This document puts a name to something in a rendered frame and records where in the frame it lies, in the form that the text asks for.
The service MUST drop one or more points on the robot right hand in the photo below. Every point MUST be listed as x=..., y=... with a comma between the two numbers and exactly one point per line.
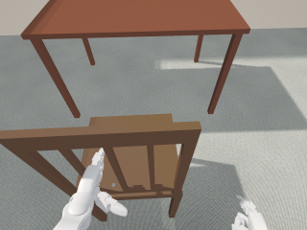
x=253, y=220

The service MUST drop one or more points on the chair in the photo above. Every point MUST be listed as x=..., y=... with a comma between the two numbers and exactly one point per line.
x=140, y=155

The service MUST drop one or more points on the table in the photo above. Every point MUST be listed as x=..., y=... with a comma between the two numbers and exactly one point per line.
x=65, y=19

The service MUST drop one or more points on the robot left hand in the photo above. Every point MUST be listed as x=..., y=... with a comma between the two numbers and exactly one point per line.
x=91, y=178

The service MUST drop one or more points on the robot left forearm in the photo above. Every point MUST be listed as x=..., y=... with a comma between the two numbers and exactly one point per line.
x=76, y=214

